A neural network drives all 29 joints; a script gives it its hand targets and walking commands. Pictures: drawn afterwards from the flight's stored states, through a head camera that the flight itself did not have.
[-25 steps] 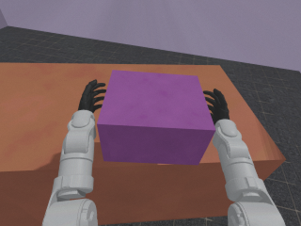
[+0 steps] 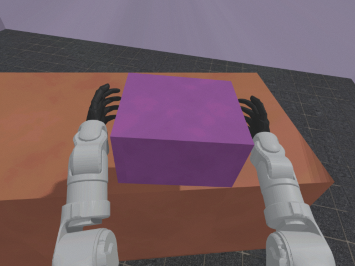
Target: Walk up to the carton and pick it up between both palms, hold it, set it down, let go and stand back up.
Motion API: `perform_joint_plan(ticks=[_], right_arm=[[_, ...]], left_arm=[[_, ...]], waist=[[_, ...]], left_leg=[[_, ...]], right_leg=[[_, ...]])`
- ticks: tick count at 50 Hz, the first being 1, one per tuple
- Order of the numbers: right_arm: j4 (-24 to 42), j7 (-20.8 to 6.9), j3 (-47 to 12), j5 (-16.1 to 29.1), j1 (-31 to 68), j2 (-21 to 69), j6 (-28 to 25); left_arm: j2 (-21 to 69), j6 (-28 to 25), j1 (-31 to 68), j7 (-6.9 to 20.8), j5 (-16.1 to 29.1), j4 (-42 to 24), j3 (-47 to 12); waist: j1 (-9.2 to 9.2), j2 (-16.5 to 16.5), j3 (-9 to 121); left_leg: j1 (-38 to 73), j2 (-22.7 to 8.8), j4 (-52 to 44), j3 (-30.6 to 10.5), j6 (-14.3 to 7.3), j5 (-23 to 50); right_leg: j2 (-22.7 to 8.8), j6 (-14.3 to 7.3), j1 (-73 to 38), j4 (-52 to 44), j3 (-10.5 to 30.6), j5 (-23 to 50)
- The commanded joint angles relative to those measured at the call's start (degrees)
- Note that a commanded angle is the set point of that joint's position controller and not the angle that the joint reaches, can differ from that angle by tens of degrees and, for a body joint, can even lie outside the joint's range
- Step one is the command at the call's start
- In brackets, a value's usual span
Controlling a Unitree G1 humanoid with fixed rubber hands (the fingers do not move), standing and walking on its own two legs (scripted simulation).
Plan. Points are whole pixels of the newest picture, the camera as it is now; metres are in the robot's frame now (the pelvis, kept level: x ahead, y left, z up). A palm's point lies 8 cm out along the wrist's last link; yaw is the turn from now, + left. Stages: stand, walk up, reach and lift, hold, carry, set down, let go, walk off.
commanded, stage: reach and lift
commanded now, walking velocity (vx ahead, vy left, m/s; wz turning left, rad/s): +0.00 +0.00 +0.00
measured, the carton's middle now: (178, 128) +0.40 -0.01 +0.12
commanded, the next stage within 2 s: hold in 0.20 s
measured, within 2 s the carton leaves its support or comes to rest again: neither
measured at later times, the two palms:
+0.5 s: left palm (91, 119) +0.37 +0.17 +0.18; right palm (255, 128) +0.36 -0.18 +0.16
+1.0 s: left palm (86, 116) +0.35 +0.18 +0.19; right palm (255, 123) +0.36 -0.18 +0.17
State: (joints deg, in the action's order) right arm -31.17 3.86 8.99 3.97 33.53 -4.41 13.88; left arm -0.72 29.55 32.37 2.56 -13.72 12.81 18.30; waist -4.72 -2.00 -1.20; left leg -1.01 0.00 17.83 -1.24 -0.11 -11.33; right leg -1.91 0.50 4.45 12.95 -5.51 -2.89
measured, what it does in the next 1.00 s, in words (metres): stands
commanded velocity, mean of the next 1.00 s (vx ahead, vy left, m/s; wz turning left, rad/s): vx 0.00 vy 0.00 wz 0.00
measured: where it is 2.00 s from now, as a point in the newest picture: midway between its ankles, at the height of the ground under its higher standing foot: outside the picture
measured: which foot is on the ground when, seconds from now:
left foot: down 0.00-1.00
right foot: down 0.00-1.00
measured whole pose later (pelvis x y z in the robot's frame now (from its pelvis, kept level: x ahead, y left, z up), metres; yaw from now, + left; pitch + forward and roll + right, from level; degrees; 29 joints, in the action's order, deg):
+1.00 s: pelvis +0.00 +0.00 +0.00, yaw +1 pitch -7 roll -1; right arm -24.1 5.4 7.0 6.3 33.8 -4.0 20.5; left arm -1.1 38.4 32.0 4.7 -14.7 3.3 19.5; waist -4.4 -1.8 -1.9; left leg 0.8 -0.2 18.0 -1.9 0.2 -11.5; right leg -1.7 0.2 2.5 13.2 -6.1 -3.4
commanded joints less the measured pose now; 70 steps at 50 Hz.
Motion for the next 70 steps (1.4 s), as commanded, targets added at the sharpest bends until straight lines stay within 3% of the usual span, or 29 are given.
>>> perform_joint_plan(ticks=[1, 8, 21, 31, 40, 53, 70], right_arm=[[17.16, -7.22, -20.81, 4.19, 38.38, 25.9, -4.53], [20.62, -6.29, -23.08, 6.26, 36.65, 25.25, -3.98], [24.7, -6.43, -25.13, 8.87, 34.7, 23.58, -1.47], [26.43, -6.43, -25.42, 9.75, 34.88, 23.43, 1.25], [24.19, -6.72, -23.32, 8.04, 37.34, 24.59, 2.48], [23.93, -5.7, -24.0, 8.03, 38.37, 25.86, 3.0], [25.82, -5.55, -24.71, 9.03, 36.94, 24.56, 3.24]], left_arm=[[26.79, -0.77, 30.32, 9.49, 6.68, -4.53, -23.12], [26.66, -0.19, 28.24, 9.45, 7.57, -8.47, -24.94], [26.63, 2.55, 26.58, 8.8, 8.39, -14.34, -26.98], [25.41, 6.12, 26.34, 9.41, 8.12, -17.06, -26.17], [24.82, 7.21, 29.51, 10.47, 8.06, -14.43, -24.36], [23.38, 7.29, 30.12, 11.9, 6.98, -12.81, -21.69], [23.75, 7.62, 29.72, 11.38, 7.76, -16.36, -23.82]], waist=[[-0.42, 1.46, 20.53], [-1.23, 2.55, 21.96], [-0.95, 3.82, 21.22], [-0.34, 3.65, 18.93], [-0.09, 3.18, 17.51], [0.17, 1.77, 17.92], [-0.61, 3.92, 18.15]], left_leg=[[-10.95, 3.95, -4.59, 2.8, 1.9, 8.18], [-8.25, 3.95, -2.53, 2.17, 3.29, 15.48], [-5.36, 3.23, -1.59, 1.7, 4.42, 20.36], [-7.29, 3.2, -3.0, 2.2, 3.87, 16.28], [-10.93, 3.24, -5.09, 2.94, 2.52, 8.25], [-11.83, 3.83, -4.98, 3.29, 1.76, 8.69], [-8.92, 3.34, -3.44, 2.75, 3.23, 13.69]], right_leg=[[3.69, 0.54, -21.46, 2.72, 1.07, 6.06], [4.26, 0.41, -22.99, 3.31, 0.76, 11.7], [5.0, -0.71, -20.62, 2.99, 0.36, 10.78], [4.69, -0.85, -20.83, 2.52, 0.67, 7.13], [3.99, -0.72, -21.04, 2.29, 0.92, 1.49], [3.62, 0.35, -24.37, 2.63, 1.16, 3.57], [4.23, -0.6, -22.21, 2.82, 0.3, 4.37]])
